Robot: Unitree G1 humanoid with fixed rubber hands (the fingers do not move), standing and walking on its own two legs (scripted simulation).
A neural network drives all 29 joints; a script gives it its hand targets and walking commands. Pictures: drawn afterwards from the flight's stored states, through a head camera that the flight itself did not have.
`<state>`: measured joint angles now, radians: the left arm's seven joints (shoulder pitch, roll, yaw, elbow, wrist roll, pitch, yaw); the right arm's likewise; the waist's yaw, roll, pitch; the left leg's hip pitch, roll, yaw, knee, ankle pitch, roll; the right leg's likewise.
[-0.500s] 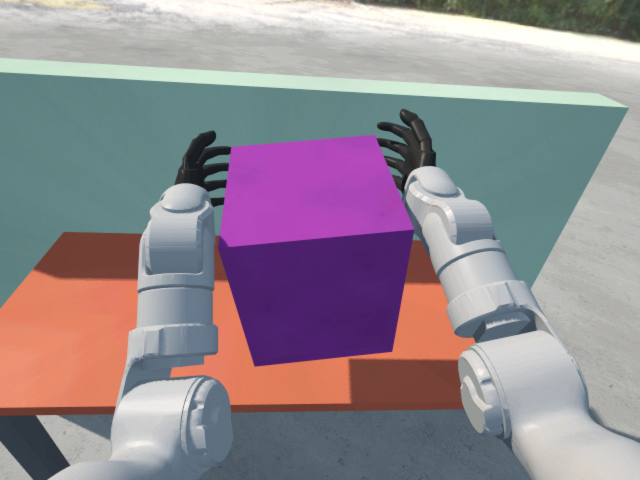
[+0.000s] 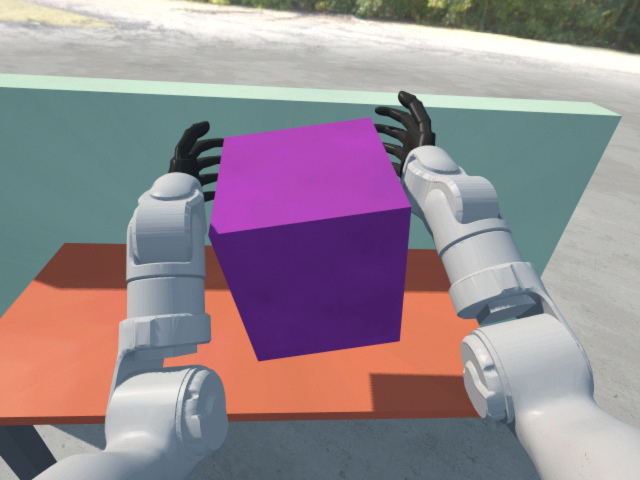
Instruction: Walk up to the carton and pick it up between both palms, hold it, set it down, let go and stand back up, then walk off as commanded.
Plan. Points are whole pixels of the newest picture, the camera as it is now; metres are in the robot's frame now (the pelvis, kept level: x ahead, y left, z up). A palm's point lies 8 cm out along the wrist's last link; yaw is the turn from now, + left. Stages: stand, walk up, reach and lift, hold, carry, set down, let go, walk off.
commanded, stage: hold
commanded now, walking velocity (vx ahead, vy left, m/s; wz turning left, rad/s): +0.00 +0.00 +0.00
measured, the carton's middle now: (313, 241) +0.34 -0.01 +0.21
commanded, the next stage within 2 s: none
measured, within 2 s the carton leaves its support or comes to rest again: neither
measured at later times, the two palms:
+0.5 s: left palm (185, 172) +0.37 +0.13 +0.29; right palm (418, 138) +0.37 -0.13 +0.33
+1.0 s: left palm (193, 171) +0.37 +0.13 +0.29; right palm (424, 141) +0.37 -0.13 +0.33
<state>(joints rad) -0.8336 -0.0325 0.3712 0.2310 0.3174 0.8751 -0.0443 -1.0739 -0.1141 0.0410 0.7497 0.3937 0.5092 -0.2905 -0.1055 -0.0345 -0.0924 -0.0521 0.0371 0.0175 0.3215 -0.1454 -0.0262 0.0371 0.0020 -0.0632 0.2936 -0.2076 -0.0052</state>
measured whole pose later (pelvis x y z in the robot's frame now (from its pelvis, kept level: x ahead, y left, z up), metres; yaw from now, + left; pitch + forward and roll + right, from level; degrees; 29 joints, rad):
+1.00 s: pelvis +0.00 +0.00 +0.00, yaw -1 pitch -5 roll +0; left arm -0.95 -0.01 0.41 0.38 0.29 0.90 -0.05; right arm -1.20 -0.16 0.04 0.86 0.42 0.60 -0.31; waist -0.07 -0.01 -0.14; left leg -0.11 0.05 0.03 0.34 -0.15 -0.03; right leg -0.03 0.01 -0.05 0.32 -0.21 -0.01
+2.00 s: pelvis +0.00 +0.00 +0.00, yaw -1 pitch -4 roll -1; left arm -0.94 0.00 0.37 0.37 0.28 0.89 -0.02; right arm -1.20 -0.17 0.06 0.86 0.46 0.59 -0.31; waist -0.09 -0.03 -0.15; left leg -0.12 0.05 0.02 0.35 -0.16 -0.03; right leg -0.02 0.02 -0.05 0.30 -0.20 -0.01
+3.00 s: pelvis +0.00 +0.00 +0.00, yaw -1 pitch -4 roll -1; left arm -0.97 0.00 0.38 0.41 0.30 0.89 -0.02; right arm -1.21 -0.17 0.06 0.90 0.45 0.59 -0.30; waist -0.08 -0.02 -0.16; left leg -0.12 0.05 0.03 0.35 -0.15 -0.03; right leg -0.03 0.01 -0.05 0.30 -0.20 -0.01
